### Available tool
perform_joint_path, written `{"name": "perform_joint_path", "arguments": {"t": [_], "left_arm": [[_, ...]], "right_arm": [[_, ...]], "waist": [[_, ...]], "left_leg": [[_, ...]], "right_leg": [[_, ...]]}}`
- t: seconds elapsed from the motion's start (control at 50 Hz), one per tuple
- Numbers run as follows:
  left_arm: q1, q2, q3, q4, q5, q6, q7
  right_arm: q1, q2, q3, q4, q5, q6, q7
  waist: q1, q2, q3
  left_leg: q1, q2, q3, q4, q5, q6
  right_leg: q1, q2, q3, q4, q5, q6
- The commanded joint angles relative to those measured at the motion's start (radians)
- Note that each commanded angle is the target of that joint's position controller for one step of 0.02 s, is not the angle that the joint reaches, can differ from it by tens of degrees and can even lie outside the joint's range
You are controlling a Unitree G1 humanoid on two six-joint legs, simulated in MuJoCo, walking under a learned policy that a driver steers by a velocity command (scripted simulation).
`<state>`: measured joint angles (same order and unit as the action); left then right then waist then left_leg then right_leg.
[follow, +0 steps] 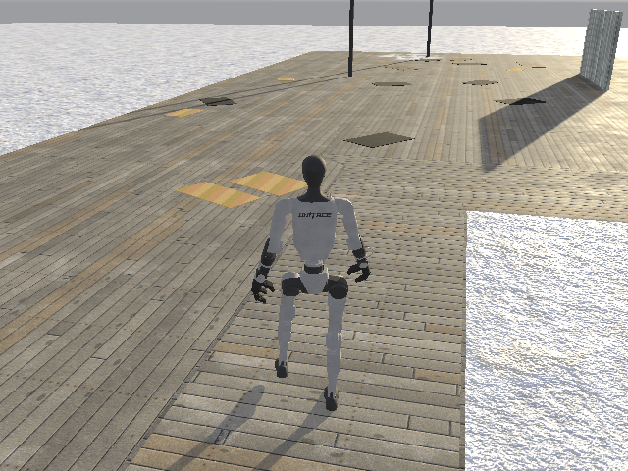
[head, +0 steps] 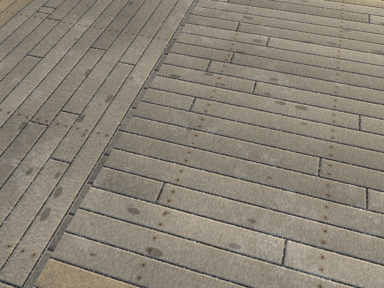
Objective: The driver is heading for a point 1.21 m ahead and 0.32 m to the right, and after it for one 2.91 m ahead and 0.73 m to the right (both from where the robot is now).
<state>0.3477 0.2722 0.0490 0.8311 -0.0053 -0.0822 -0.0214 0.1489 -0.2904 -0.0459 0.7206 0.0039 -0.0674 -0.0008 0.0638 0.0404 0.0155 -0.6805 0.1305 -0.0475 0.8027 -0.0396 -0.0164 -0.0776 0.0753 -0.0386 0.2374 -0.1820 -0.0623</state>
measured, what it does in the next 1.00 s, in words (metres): walks ahead, turning right: left foot, then right foot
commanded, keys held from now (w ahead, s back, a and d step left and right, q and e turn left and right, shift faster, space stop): w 0.16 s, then w+e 0.84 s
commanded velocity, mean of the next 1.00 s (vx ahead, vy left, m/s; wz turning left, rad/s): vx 0.50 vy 0.00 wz -0.36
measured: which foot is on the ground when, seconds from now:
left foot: up 0.00-0.18, down 0.20-0.76, up 0.78-1.00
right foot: down 0.00-0.22, up 0.24-0.72, down 0.74-1.00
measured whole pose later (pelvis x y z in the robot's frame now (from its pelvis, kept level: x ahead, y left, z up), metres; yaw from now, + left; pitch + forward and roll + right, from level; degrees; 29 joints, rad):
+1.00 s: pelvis +0.54 -0.04 +0.00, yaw -25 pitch +1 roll +0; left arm 0.32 0.27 0.07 0.73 -0.01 -0.05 -0.01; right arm 0.09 -0.31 -0.06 0.73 -0.01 -0.10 0.00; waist 0.04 0.03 0.05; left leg -0.64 0.11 -0.08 0.94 -0.20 -0.05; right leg -0.18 0.12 0.07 0.34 -0.17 -0.11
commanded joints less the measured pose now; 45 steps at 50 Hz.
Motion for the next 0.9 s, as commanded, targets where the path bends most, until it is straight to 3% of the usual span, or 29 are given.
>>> {"name": "perform_joint_path", "arguments": {"t": [0.02,0.06,0.12,0.16,0.18,0.2,0.22,0.24,0.26,0.28,0.3,0.32,0.36,0.42,0.52,0.62,0.64,0.68,0.7,0.72,0.74,0.76,0.78,0.8,0.82,0.84,0.86,0.88,0.9], "left_arm": [[-0.03,0.176,0.04,-0.056,-0.011,-0.011,0.01],[0.008,0.186,0.042,-0.034,-0.017,-0.002,0.011],[0.026,0.199,0.048,-0.011,-0.021,0.016,0.016],[0.009,0.212,0.052,-0.006,-0.021,0.027,0.021],[0.003,0.199,0.046,-0.005,-0.019,0.033,0.021],[0.006,0.152,0.025,-0.018,-0.005,0.033,0.023],[0.113,0.042,-0.01,-0.048,0.0,0.016,0.017],[0.095,0.076,-0.005,-0.031,-0.014,-0.002,0.015],[0.013,0.164,0.022,-0.051,-0.043,-0.009,0.011],[-0.047,0.163,0.023,-0.068,-0.045,-0.009,0.013],[-0.073,0.153,0.026,-0.072,-0.032,-0.002,0.016],[-0.054,0.142,0.033,-0.063,-0.027,0.012,0.018],[-0.011,0.101,0.03,-0.042,-0.028,0.039,0.019],[-0.056,0.082,0.033,-0.06,-0.024,0.057,0.025],[-0.19,0.052,0.023,-0.103,-0.014,0.044,-0.001],[-0.332,0.039,0.012,-0.18,-0.014,0.043,-0.031],[-0.343,0.043,0.013,-0.193,-0.015,0.043,-0.037],[-0.317,0.066,0.025,-0.208,-0.015,0.047,-0.044],[-0.268,0.088,0.038,-0.205,-0.017,0.051,-0.043],[-0.161,0.124,0.059,-0.184,-0.02,0.054,-0.04],[0.005,0.181,0.092,-0.142,-0.021,0.057,-0.026],[0.113,0.276,0.118,-0.117,-0.024,0.068,-0.002],[0.049,0.328,0.117,-0.153,-0.024,0.053,-0.005],[0.059,0.234,0.09,-0.161,-0.019,0.039,-0.014],[0.029,0.194,0.079,-0.156,-0.014,0.027,-0.014],[-0.037,0.169,0.07,-0.162,-0.015,0.019,-0.015],[-0.094,0.132,0.059,-0.174,-0.013,0.017,-0.01],[-0.121,0.123,0.053,-0.19,-0.001,0.017,-0.004],[-0.128,0.127,0.055,-0.194,-0.002,0.016,0.0]], "right_arm": [[-0.082,-0.033,0.0,-0.071,0.006,-0.02,0.014],[-0.133,-0.041,0.0,-0.091,0.012,-0.024,0.025],[-0.164,-0.064,-0.007,-0.114,0.013,-0.028,0.039],[-0.096,-0.092,-0.02,-0.101,0.011,-0.03,0.041],[0.018,-0.123,-0.04,-0.069,0.006,-0.031,0.035],[0.192,-0.181,-0.064,-0.031,-0.002,-0.031,0.024],[0.298,-0.291,-0.09,-0.017,-0.021,-0.025,0.017],[0.33,-0.212,-0.07,-0.013,-0.012,-0.021,0.019],[0.268,-0.16,-0.051,-0.014,-0.008,-0.022,0.017],[0.197,-0.133,-0.042,-0.022,-0.006,-0.022,0.016],[0.133,-0.099,-0.032,-0.021,-0.007,-0.025,0.018],[0.093,-0.076,-0.026,-0.02,-0.012,-0.035,0.018],[0.061,-0.067,-0.029,-0.007,-0.019,-0.051,0.019],[0.067,-0.088,-0.039,0.023,-0.026,-0.062,0.012],[0.094,-0.118,-0.047,0.055,-0.019,-0.048,-0.009],[0.172,-0.152,-0.063,0.101,0.002,-0.014,-0.015],[0.174,-0.159,-0.066,0.106,0.007,-0.005,-0.016],[0.152,-0.184,-0.073,0.102,0.014,0.009,-0.021],[0.142,-0.199,-0.078,0.098,0.018,0.017,-0.025],[0.128,-0.208,-0.08,0.094,0.02,0.025,-0.027],[0.111,-0.199,-0.074,0.088,0.024,0.027,-0.03],[0.145,-0.119,-0.046,0.066,-0.013,0.014,-0.027],[0.198,-0.028,-0.014,0.011,-0.015,-0.021,-0.013],[0.077,-0.125,-0.032,-0.001,0.022,-0.06,0.003],[0.012,-0.137,-0.034,-0.028,0.047,-0.078,0.009],[0.011,-0.123,-0.031,-0.019,0.03,-0.083,0.002],[0.018,-0.134,-0.04,-0.008,0.002,-0.078,-0.005],[0.038,-0.136,-0.044,-0.004,-0.006,-0.066,-0.003],[0.05,-0.129,-0.045,-0.005,-0.011,-0.054,-0.002]], "waist": [[-0.002,-0.081,0.05],[0.016,-0.082,0.059],[0.006,-0.093,0.058],[-0.042,-0.113,0.015],[-0.105,-0.1,-0.057],[-0.179,-0.061,-0.194],[-0.161,0.169,-0.355],[-0.187,0.21,-0.413],[-0.185,0.128,-0.251],[-0.155,0.08,-0.155],[-0.125,0.051,-0.081],[-0.09,0.078,-0.048],[-0.059,0.075,-0.03],[-0.054,0.034,0.011],[-0.097,0.01,0.05],[-0.146,-0.012,0.101],[-0.142,-0.007,0.1],[-0.105,0.024,0.057],[-0.07,0.046,0.014],[-0.007,0.05,-0.048],[0.084,0.023,-0.132],[0.089,-0.163,-0.215],[-0.014,-0.322,-0.343],[0.063,-0.164,-0.339],[0.051,-0.127,-0.205],[-0.005,-0.03,-0.114],[-0.039,-0.033,-0.08],[-0.066,-0.059,-0.065],[-0.077,-0.063,-0.06]], "left_leg": [[0.081,-0.025,0.029,-0.153,0.136,-0.003],[0.076,-0.035,0.024,-0.21,0.134,0.007],[0.074,-0.051,0.019,-0.273,0.039,0.042],[0.187,-0.085,0.05,-0.304,-0.031,0.071],[0.364,-0.114,0.075,-0.333,-0.032,0.097],[0.648,-0.037,0.004,-0.296,-0.013,0.142],[1.057,0.234,-0.425,-0.328,-0.163,0.286],[1.074,0.288,-0.666,-0.471,-0.299,0.312],[0.953,0.26,-0.527,-0.495,-0.356,0.259],[0.815,0.225,-0.394,-0.518,-0.317,0.228],[0.694,0.183,-0.296,-0.559,-0.255,0.212],[0.608,0.15,-0.213,-0.596,-0.195,0.195],[0.524,0.126,-0.11,-0.65,-0.096,0.196],[0.522,0.122,0.009,-0.68,0.029,0.202],[0.583,0.101,0.16,-0.697,0.091,0.176],[0.753,0.159,0.215,-0.647,0.171,0.17],[0.785,0.167,0.225,-0.62,0.231,0.164],[0.817,0.168,0.254,-0.515,0.533,0.143],[0.823,0.164,0.265,-0.423,0.704,0.132],[0.798,0.148,0.278,-0.269,0.798,0.117],[0.68,0.105,0.298,-0.041,0.719,0.081],[0.39,0.033,0.291,0.286,0.138,0.034],[0.008,-0.191,0.104,0.601,-0.556,-0.016],[-0.101,-0.136,-0.058,0.632,-0.517,0.01],[-0.138,-0.095,-0.046,0.579,-0.43,0.035],[-0.092,-0.049,-0.042,0.479,-0.355,0.037],[-0.026,-0.02,-0.042,0.392,-0.312,0.028],[0.034,-0.007,-0.045,0.36,-0.281,0.017],[0.058,-0.007,-0.039,0.322,-0.265,0.001]], "right_leg": [[-0.09,-0.256,0.123,-0.122,0.161,-0.154],[-0.029,-0.283,0.133,-0.1,0.152,-0.149],[0.08,-0.329,0.151,-0.039,0.204,-0.127],[0.116,-0.326,0.141,0.057,0.383,-0.103],[0.086,-0.281,0.114,0.206,0.518,-0.08],[-0.052,-0.226,0.08,0.448,0.433,-0.045],[-0.465,-0.067,0.014,0.853,0.016,0.035],[-0.603,-0.031,0.158,1.005,-0.392,0.036],[-0.685,-0.084,0.186,1.069,-0.341,0.024],[-0.681,-0.137,0.153,1.04,-0.251,0.02],[-0.652,-0.168,0.142,0.982,-0.18,0.027],[-0.593,-0.198,0.15,0.938,-0.124,0.033],[-0.523,-0.204,0.145,0.926,-0.064,0.05],[-0.589,-0.203,0.169,0.849,0.046,0.067],[-0.593,-0.187,0.1,0.564,0.261,0.065],[-0.654,-0.176,0.032,0.42,0.198,0.025],[-0.651,-0.168,0.015,0.406,0.156,0.012],[-0.559,-0.116,-0.041,0.396,0.06,-0.023],[-0.477,-0.078,-0.071,0.404,0.006,-0.045],[-0.337,-0.036,-0.09,0.391,-0.018,-0.073],[-0.079,-0.002,-0.07,0.315,0.045,-0.114],[0.216,-0.185,0.222,0.307,0.087,-0.18],[0.477,-0.396,0.821,0.131,-0.136,-0.391],[0.467,-0.403,0.824,0.04,-0.178,-0.348],[0.352,-0.372,0.678,0.037,-0.121,-0.305],[0.195,-0.324,0.559,0.038,-0.005,-0.267],[0.086,-0.285,0.473,0.029,0.094,-0.246],[0.011,-0.262,0.435,0.009,0.157,-0.241],[-0.029,-0.249,0.416,-0.008,0.206,-0.244]]}}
